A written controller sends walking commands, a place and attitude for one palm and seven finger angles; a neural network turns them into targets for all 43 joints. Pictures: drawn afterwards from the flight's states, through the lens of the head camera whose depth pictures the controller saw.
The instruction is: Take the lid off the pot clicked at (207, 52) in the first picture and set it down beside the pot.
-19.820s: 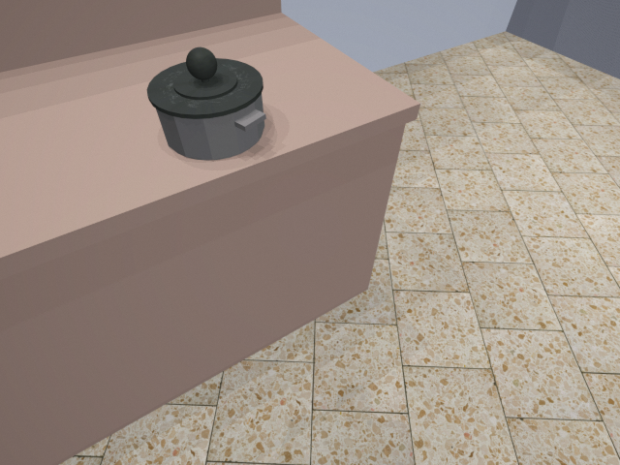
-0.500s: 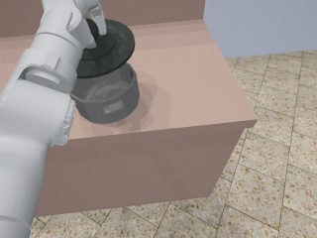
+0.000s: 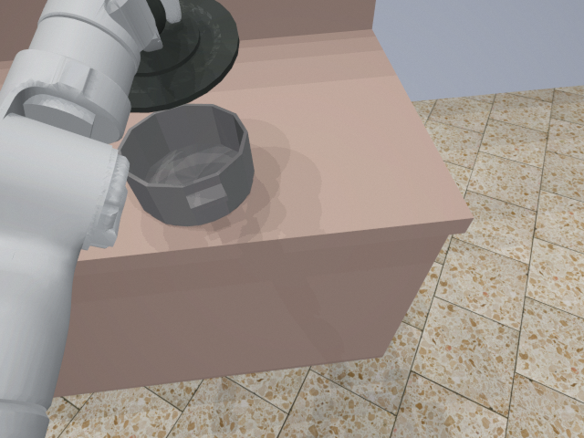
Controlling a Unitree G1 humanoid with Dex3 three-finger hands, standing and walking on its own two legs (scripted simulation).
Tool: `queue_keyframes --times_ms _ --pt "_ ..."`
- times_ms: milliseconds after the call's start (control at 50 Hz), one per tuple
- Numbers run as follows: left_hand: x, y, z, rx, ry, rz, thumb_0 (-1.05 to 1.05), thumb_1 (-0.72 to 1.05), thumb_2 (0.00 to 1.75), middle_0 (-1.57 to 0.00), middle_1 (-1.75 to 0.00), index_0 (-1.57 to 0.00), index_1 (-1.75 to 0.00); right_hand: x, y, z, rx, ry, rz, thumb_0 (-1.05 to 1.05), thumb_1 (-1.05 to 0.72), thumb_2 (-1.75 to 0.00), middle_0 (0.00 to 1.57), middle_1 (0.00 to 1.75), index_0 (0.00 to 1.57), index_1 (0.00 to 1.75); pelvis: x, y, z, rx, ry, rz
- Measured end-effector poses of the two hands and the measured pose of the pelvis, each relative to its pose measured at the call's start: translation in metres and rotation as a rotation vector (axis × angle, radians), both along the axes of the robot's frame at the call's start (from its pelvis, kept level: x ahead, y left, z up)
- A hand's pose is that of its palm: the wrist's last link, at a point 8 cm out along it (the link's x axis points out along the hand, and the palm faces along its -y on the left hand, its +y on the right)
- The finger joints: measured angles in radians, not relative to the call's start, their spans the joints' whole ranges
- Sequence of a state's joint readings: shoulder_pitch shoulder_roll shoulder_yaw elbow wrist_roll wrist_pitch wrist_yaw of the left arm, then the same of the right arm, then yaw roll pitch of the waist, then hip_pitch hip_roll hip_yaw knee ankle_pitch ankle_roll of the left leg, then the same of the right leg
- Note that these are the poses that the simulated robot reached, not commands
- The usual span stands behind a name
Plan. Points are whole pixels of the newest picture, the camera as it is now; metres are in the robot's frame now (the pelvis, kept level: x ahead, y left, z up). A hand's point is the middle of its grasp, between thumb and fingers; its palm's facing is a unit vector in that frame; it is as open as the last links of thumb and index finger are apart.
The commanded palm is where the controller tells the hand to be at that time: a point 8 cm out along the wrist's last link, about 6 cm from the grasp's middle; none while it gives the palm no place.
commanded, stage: lift the lid straight up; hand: left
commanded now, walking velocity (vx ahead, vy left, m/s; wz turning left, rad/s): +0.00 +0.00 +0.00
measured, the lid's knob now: (141, 14) +0.53 +0.13 +0.31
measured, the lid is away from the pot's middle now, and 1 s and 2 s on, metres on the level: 0.01 0.08 0.19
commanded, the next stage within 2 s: move the lid sideways beside the pot in 0.40 s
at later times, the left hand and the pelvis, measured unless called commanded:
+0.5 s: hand out of the picture +0.51 +0.13 +0.33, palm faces -0.14 -0.17 -0.98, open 7.4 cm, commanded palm +0.49 +0.13 +0.39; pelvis +0.00 +0.00 +0.00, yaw +0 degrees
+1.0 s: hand (65, 6) +0.50 +0.20 +0.33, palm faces -0.12 -0.10 -0.99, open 7.4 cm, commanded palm +0.49 +0.19 +0.39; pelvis +0.00 +0.00 +0.00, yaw +0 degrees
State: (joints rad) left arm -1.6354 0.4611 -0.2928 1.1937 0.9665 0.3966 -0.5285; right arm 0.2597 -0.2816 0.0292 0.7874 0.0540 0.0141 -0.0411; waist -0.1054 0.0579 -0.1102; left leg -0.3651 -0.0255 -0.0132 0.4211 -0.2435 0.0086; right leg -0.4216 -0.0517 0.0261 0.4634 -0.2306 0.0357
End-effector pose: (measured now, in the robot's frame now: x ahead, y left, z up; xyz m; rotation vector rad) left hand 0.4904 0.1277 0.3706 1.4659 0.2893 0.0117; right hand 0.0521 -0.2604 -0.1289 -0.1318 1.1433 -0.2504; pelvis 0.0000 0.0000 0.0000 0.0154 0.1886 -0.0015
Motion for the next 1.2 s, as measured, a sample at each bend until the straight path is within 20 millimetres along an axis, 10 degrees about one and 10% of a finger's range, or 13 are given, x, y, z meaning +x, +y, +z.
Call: queue_keyframes --times_ms 580,1200 --pt "0.003 0.011 0.017 -0.013 -0.032 0.061 0.03 0.20 0.81 -0.59 -0.98 -0.70 -1.04 0.018 -0.006 0.005 -0.020 -0.031 -0.001 0.01 -0.90 -0.89 0.20 0.30 0.20 0.30 0.005 -0.002 -0.001 -0.002 0.019 -0.007" --pt "-0.010 0.080 0.015 0.020 -0.022 0.134 0.03 0.20 0.81 -0.59 -0.98 -0.70 -1.04 0.013 0.002 0.002 0.004 0.017 -0.007 0.01 -0.90 -0.89 0.20 0.30 0.20 0.30 0.001 0.002 -0.001 -0.009 0.007 0.007"
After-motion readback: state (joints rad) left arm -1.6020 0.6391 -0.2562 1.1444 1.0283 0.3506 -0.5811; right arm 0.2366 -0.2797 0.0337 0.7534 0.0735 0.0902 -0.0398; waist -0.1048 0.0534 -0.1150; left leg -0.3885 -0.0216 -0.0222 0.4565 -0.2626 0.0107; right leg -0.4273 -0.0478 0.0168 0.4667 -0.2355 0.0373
